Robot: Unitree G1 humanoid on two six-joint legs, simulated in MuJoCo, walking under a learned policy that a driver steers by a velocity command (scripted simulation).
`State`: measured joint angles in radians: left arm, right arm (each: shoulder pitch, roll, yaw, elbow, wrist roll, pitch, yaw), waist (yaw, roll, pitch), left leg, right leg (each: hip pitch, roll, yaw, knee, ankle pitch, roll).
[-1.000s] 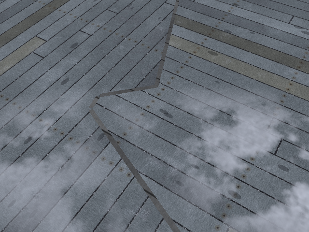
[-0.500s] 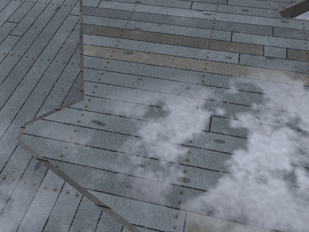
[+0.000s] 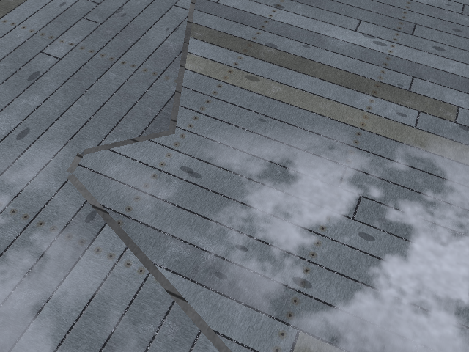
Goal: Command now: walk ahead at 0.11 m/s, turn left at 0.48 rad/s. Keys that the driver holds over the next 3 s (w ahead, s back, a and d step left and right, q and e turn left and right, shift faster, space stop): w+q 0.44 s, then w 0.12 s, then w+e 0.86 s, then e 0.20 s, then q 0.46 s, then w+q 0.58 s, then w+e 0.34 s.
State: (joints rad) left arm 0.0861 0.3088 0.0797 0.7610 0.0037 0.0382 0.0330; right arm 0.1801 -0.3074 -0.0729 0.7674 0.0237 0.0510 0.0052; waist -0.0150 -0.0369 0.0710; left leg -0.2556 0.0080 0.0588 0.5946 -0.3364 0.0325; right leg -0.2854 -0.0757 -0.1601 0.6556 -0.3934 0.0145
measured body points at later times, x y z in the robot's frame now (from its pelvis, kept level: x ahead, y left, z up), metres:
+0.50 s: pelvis +0.17 +0.00 +0.00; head +0.19 +0.02 +0.45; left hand +0.32 +0.31 -0.08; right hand +0.26 -0.29 -0.11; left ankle -0.02 +0.09 -0.72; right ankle +0.28 -0.10 -0.73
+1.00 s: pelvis +0.41 +0.11 +0.00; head +0.44 +0.13 +0.45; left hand +0.37 +0.39 -0.13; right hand +0.67 -0.09 -0.06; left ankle +0.46 +0.23 -0.73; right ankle +0.31 -0.07 -0.65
